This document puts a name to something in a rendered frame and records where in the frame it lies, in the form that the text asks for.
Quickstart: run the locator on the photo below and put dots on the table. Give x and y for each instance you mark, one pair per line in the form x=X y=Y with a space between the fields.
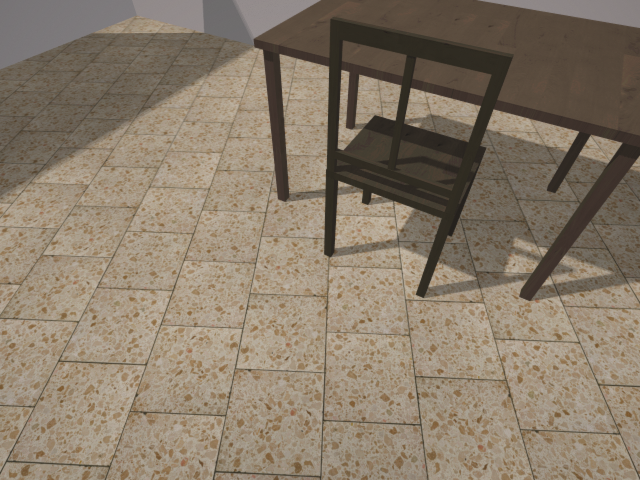
x=571 y=72

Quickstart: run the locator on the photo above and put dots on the chair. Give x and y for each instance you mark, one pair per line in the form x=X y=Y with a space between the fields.
x=421 y=169

